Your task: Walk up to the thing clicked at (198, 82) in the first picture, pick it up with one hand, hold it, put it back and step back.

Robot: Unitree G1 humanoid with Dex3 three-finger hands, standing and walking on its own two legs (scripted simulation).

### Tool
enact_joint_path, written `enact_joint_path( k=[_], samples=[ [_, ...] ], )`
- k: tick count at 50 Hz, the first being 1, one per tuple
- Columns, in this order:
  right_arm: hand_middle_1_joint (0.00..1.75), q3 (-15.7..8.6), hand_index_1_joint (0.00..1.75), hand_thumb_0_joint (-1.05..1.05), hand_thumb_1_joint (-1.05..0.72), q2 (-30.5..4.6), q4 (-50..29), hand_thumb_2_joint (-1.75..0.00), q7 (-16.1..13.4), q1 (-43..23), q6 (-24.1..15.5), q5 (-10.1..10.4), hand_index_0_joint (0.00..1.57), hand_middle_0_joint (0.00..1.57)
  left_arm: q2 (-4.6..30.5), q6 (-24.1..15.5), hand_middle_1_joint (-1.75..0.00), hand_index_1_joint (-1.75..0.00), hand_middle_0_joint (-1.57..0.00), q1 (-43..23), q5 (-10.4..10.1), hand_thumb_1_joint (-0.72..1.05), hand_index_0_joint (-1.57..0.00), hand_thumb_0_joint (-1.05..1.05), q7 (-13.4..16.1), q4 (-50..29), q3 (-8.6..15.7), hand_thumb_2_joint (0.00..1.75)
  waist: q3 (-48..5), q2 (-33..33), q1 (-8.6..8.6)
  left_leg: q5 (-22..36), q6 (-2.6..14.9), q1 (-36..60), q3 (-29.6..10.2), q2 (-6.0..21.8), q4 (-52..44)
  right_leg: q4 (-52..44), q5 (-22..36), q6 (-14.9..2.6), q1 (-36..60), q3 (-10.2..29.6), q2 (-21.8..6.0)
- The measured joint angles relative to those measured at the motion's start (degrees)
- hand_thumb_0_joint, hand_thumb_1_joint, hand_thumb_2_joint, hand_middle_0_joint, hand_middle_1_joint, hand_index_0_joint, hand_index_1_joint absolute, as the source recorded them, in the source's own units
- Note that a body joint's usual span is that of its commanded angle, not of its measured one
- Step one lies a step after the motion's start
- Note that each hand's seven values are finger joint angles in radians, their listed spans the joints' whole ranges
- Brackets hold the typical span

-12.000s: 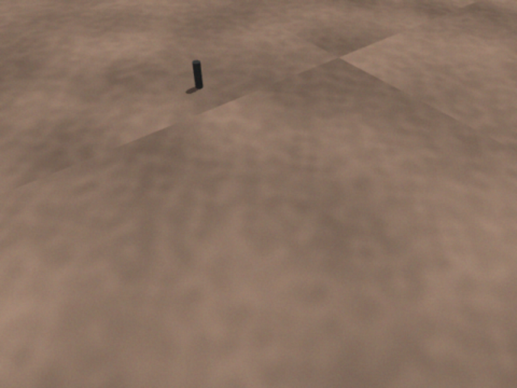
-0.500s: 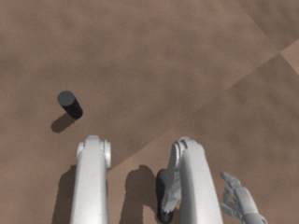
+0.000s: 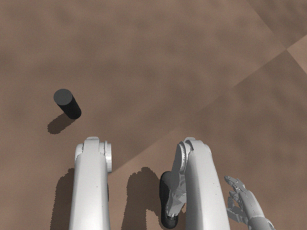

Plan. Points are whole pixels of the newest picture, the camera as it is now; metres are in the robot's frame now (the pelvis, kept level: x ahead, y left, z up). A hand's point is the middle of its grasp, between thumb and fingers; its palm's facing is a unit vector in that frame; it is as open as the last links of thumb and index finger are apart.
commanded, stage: approach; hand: left
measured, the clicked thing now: (69, 105) +0.45 +0.27 -0.30
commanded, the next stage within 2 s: close in in 0.50 s
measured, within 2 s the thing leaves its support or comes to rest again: neither
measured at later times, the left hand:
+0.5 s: hand (19, 112) +0.39 +0.37 -0.18, palm faces +0.20 -0.98 +0.03, open 17.6 cm
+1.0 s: hand (59, 116) +0.41 +0.29 -0.27, palm faces +0.22 -0.98 +0.04, open 17.6 cm
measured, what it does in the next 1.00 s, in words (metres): lowers itself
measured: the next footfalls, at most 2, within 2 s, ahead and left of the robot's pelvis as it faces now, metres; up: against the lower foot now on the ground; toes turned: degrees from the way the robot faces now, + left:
none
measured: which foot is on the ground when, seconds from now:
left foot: down 0.00-1.00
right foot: down 0.00-1.00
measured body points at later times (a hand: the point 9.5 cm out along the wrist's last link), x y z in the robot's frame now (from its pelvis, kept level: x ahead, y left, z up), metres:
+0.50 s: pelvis -0.01 +0.00 -0.08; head +0.23 +0.13 +0.28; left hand +0.37 +0.42 -0.18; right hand +0.16 -0.27 -0.14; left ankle +0.08 +0.13 -0.36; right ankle +0.11 -0.14 -0.36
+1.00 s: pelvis -0.02 +0.02 -0.11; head +0.21 +0.18 +0.24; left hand +0.39 +0.34 -0.27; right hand +0.15 -0.25 -0.14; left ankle +0.08 +0.13 -0.36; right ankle +0.11 -0.14 -0.36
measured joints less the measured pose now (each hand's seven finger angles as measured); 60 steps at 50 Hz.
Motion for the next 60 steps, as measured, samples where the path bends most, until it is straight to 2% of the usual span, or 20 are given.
enact_joint_path(
  k=[5, 12, 15, 22, 27, 30, 35, 39, 44, 48, 51, 56, 60],
  samples=[
    [0.3, 0.76, 0.3, 0.01, -0.9, -0.4, 0.01, -0.89, 0.4, -0.46, -0.36, -0.46, 0.2, 0.21, 1.24, -2.81, -0.08, -0.08, -0.06, -1.03, -1.89, -0.61, -0.06, -0.02, -0.71, 3.54, 0.56, 0.03, 0.79, -0.34, -0.45, 0.04, -0.08, -1.2, -0.3, 0.03, 1.5, 1.45, 0.13, -0.01, -1.27, -0.06, 0.18],
    [0.3, 2.88, 0.3, 0.01, -0.9, -1.29, -0.1, -0.89, 1.41, -2.46, -0.96, -2.26, 0.2, 0.21, 0.8, -10.65, -0.09, -0.08, -0.06, -2.82, -4.58, -0.61, -0.07, -0.01, -0.35, 9.15, -0.28, 0.01, 3.88, -2.03, -1.51, -0.5, -0.31, -3.61, -1.67, 0.29, 6.11, 5.24, 0.31, 0.12, -3.55, -0.7, 0.92],
    [0.3, 3.99, 0.3, 0.01, -0.9, -1.45, -0.3, -0.89, 1.92, -3.78, -0.82, -3.43, 0.2, 0.21, -0.38, -13.57, -0.09, -0.08, -0.06, -3.27, -4.37, -0.61, -0.07, -0.01, 0.6, 10.94, -0.76, 0.01, 5.59, -3.14, -2.34, -0.82, -0.48, -4.78, -2.63, 0.28, 8.71, 7.26, 0.36, 0.19, -4.48, -1.21, 1.24],
    [0.3, 7.23, 0.3, 0.01, -0.9, -1.28, -1.28, -0.89, 3.28, -7.56, 1.18, -6.58, 0.2, 0.21, -1.98, -20.07, -0.1, -0.09, -0.06, -2.23, -2.37, -0.61, -0.07, -0.02, 2.96, 11.61, 0.19, 0.01, 10.68, -6.45, -4.51, -1.28, -0.86, -6.58, -5.31, 0.08, 14.57, 11.42, 0.86, 0.5, -5.56, -2.75, 2.07],
    [0.3, 9.9, 0.3, 0.01, -0.91, -1.18, -1.68, -0.89, 3.85, -9.97, 2.89, -8.76, 0.2, 0.21, -1.65, -24.49, -0.11, -0.1, -0.06, -0.89, -2.71, -0.61, -0.07, -0.02, 4.48, 13.45, -0.11, 0.02, 13.54, -8.33, -5.48, -1.37, -0.96, -7.18, -7.07, -0.15, 17.72, 13.39, 1.38, 0.83, -5.62, -3.79, 2.6],
    [0.3, 11.58, 0.3, 0.0, -0.91, -1.23, -1.88, -0.89, 4.1, -11.08, 3.56, -9.9, 0.2, 0.21, -1.65, -26.88, -0.12, -0.1, -0.06, -0.41, -3.51, -0.61, -0.07, -0.02, 5.85, 15.24, -1.35, 0.03, 14.76, -9.23, -5.78, -1.43, -0.89, -7.32, -7.95, -0.24, 19.28, 14.27, 1.69, 1.06, -5.45, -4.3, 2.93],
    [0.3, 14.4, 0.3, 0.0, -0.91, -1.42, -2.44, -0.89, 4.78, -13.04, 4.41, -11.73, 0.2, 0.21, -2.74, -30.86, -0.12, -0.11, -0.05, 0.01, -3.6, -0.61, -0.07, -0.02, 9.17, 18.31, -4.63, 0.04, 16.6, -10.4, -6.12, -1.57, -0.67, -7.06, -9.35, -0.33, 21.56, 15.34, 2.15, 1.42, -4.65, -5.14, 3.54],
    [0.3, 16.24, 0.3, 0.0, -0.91, -1.46, -3.27, -0.89, 5.66, -14.38, 4.89, -13.05, 0.2, 0.21, -4.51, -34.16, -0.13, -0.1, -0.04, -0.2, -3.06, -0.61, -0.08, -0.02, 13.78, 19.46, -6.1, 0.05, 17.94, -11.41, -6.34, -1.62, -0.54, -6.56, -10.61, -0.51, 23.13, 15.91, 2.52, 1.76, -3.64, -5.94, 3.98],
    [0.3, 17.46, 0.3, 0.0, -0.9, -1.15, -4.11, -0.89, 6.86, -15.14, 5.8, -14.76, 0.2, 0.21, -6.25, -37.18, -0.14, -0.11, -0.04, -0.69, -0.14, -0.61, -0.08, -0.02, 20.85, 18.86, -7.9, 0.06, 19.21, -12.47, -6.46, -1.47, -0.41, -6.0, -11.97, -0.83, 24.36, 16.04, 2.92, 1.79, -2.32, -6.92, 4.33],
    [0.3, 17.9, 0.3, 0.0, -0.9, -1.03, -4.39, -0.89, 7.82, -15.13, 6.9, -15.75, 0.2, 0.21, -6.78, -38.77, -0.14, -0.1, -0.04, -0.39, 2.0, -0.61, -0.08, -0.02, 25.15, 17.72, -10.21, 0.07, 19.82, -12.56, -6.64, -1.1, -0.01, -5.93, -12.53, -1.04, 24.72, 15.74, 3.22, 1.7, -1.53, -7.44, 4.46],
    [0.3, 18.18, 0.3, 0.0, -0.9, -1.11, -4.6, -0.89, 8.42, -14.86, 7.67, -16.27, 0.2, 0.21, -6.9, -39.64, -0.13, -0.1, -0.04, -0.15, 2.61, -0.61, -0.08, -0.02, 27.47, 17.74, -12.07, 0.07, 20.0, -12.32, -6.89, -0.8, 0.45, -6.04, -12.58, -1.02, 24.74, 15.42, 3.42, 1.63, -1.21, -7.58, 4.58],
    [0.3, 19.13, 0.3, 0.0, -0.91, -1.44, -5.04, -0.89, 9.27, -14.41, 8.69, -16.83, 0.2, 0.21, -7.21, -41.16, -0.13, -0.1, -0.04, -0.21, 2.49, -0.61, -0.08, -0.02, 30.67, 19.13, -14.55, 0.08, 20.19, -12.0, -7.47, -0.45, 1.0, -6.08, -12.7, -0.96, 24.78, 15.01, 3.74, 1.81, -0.77, -7.76, 4.78],
    [0.3, 20.09, 0.3, 0.0, -0.91, -1.52, -5.56, -0.89, 9.69, -14.24, 9.31, -17.15, 0.2, 0.21, -7.34, -42.37, -0.14, -0.11, -0.05, -0.77, 2.83, -0.61, -0.09, -0.02, 32.64, 20.47, -15.75, 0.1, 20.46, -12.28, -7.92, -0.41, 1.12, -5.95, -13.04, -0.86, 24.95, 14.85, 3.98, 1.94, -0.56, -8.0, 5.02]
  ],
)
